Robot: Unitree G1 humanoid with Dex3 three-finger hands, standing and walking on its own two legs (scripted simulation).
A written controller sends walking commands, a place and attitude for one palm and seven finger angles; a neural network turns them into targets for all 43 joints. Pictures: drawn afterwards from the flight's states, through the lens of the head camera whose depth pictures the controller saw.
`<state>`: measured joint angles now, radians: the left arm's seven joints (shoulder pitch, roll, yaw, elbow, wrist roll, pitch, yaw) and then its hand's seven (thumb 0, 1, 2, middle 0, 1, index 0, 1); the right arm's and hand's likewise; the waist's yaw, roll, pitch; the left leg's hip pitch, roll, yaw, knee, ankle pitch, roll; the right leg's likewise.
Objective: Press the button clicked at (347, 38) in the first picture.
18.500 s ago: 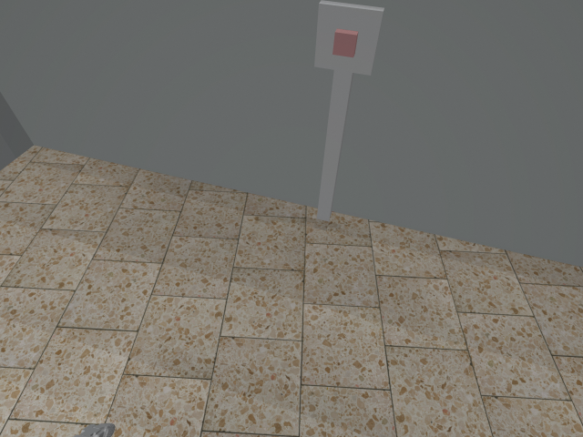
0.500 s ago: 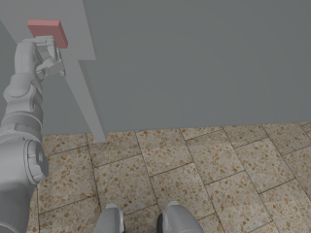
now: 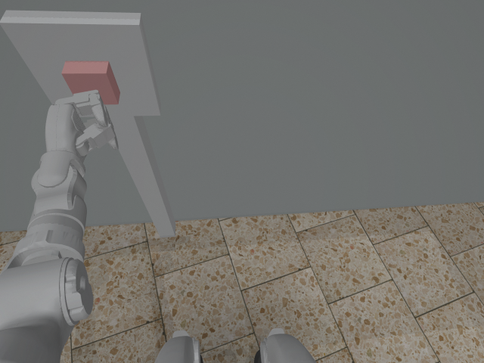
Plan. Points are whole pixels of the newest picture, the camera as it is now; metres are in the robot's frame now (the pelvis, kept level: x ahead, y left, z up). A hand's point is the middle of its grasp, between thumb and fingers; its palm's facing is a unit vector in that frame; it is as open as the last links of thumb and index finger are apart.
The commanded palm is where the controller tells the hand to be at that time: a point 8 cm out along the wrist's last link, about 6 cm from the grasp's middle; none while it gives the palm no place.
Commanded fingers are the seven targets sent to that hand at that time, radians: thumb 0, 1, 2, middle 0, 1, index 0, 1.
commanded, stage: pull the fist back off the button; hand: left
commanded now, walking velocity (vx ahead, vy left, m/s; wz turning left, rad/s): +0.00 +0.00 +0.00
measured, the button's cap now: (93, 82) +0.54 +0.22 +0.12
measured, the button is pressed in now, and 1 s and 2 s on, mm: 0 0 0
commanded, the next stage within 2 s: draw the hand back to the body in 0.50 s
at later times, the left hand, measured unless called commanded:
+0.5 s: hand (99, 171) +0.40 +0.19 +0.08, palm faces +0.05 -1.00 -0.01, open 3.1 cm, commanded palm +0.37 +0.24 +0.09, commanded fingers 0.00 0.90 0.90 -1.30 -1.50 -1.30 -1.50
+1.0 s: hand (68, 194) +0.33 +0.20 +0.13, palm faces +0.06 -1.00 -0.03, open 3.1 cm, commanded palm +0.29 +0.25 +0.14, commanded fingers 0.00 0.90 0.90 -1.30 -1.50 -1.30 -1.50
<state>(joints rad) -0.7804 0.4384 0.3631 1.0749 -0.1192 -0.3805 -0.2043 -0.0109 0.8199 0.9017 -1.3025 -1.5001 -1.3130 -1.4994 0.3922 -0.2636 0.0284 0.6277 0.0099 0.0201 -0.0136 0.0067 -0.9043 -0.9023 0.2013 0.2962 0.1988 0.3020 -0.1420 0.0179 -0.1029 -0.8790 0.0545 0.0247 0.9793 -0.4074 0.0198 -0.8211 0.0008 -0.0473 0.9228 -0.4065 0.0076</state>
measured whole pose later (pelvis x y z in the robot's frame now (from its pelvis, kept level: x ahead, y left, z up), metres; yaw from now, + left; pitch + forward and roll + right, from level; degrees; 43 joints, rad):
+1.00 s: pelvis +0.03 -0.02 +0.03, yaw +2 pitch +6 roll -1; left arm -0.06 0.30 0.27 0.31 -0.29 -0.21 -0.27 0.01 0.90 0.90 -1.30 -1.50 -1.30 -1.50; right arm 0.29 -0.26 0.03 0.57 0.07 -0.03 -0.06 0.01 -0.90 -0.90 0.20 0.30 0.20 0.30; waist -0.02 0.04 -0.09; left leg -0.50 0.04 0.02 0.76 -0.37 0.00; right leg -0.46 -0.01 -0.06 0.74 -0.39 -0.01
